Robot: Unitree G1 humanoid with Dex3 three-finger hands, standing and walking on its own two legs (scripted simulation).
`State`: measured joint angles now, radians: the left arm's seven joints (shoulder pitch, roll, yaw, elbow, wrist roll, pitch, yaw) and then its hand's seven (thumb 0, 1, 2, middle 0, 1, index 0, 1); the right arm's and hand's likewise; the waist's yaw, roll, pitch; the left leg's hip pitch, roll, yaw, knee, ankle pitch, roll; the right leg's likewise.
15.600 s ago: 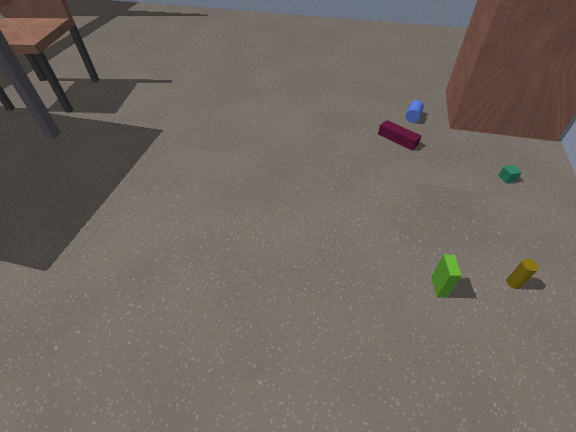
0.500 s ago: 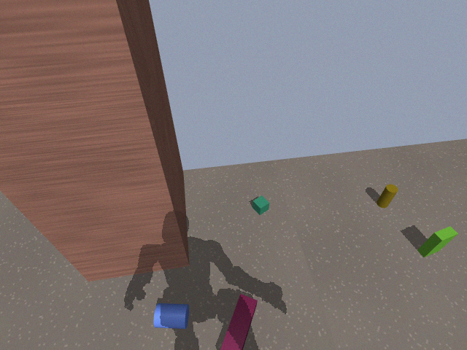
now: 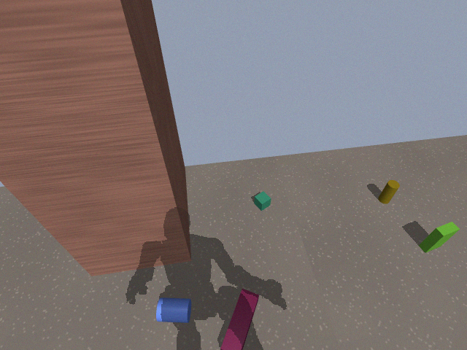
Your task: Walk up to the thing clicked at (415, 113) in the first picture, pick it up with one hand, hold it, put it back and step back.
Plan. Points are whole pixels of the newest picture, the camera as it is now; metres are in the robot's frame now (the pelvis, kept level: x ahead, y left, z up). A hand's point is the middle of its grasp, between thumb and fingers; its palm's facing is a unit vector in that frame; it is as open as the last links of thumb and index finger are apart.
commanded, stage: rise first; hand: left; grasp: from above
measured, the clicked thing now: (174, 309) +0.40 +0.27 -0.74
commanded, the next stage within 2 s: none
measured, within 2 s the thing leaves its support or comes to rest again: neither
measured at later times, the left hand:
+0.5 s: hand out of the picture +0.14 +0.26 -0.21, palm faces -0.11 -0.90 -0.43, open 13.5 cm
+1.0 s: hand out of the picture +0.13 +0.27 -0.26, palm faces -0.24 -0.82 -0.52, open 14.2 cm
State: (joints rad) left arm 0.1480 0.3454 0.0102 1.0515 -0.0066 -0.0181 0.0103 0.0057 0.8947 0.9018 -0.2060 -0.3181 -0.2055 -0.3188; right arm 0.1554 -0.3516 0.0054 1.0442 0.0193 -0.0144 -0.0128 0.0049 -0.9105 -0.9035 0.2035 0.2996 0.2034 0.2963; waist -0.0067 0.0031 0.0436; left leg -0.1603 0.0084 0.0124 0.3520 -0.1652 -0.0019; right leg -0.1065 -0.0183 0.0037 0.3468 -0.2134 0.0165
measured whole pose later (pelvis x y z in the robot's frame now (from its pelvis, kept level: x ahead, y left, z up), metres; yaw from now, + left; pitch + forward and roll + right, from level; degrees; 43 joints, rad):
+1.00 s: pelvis -0.01 +0.00 -0.13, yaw +0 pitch +23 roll -3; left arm 0.29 0.35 0.14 0.37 0.33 0.15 -0.01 0.00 -0.56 0.98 -0.09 -1.03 -0.09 -1.04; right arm 0.16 -0.24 -0.03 0.54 0.00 -0.13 0.02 0.01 -0.93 -0.91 0.20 0.30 0.20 0.30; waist -0.01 0.01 -0.15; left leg -1.16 0.03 -0.04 1.34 -0.58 0.00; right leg -1.07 0.00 -0.03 1.30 -0.63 0.02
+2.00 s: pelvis -0.10 +0.01 -0.41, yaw -7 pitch +32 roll -8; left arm -0.62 0.74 0.19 1.12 1.14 -0.38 0.27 0.00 -0.51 1.02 -0.09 -0.95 -0.09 -0.96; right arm 0.09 -0.27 -0.02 0.77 -0.09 -0.03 0.09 0.00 -0.89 -0.90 0.20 0.30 0.20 0.30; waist -0.07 -0.02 -0.09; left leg -2.22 0.04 -0.13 2.26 -0.62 0.00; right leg -2.09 0.04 -0.08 2.22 -0.70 0.03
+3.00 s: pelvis -0.09 +0.00 -0.45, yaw -9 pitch +32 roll -8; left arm -0.76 0.81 0.16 1.33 1.29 -0.38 0.41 0.00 -0.50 0.98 -0.08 -1.03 -0.09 -1.02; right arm 0.06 -0.25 0.03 0.80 -0.17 -0.01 0.12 0.00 -0.91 -0.90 0.20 0.30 0.20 0.30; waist -0.13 -0.05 -0.04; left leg -2.32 0.04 -0.16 2.42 -0.67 -0.01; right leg -2.19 0.07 -0.10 2.36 -0.74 0.03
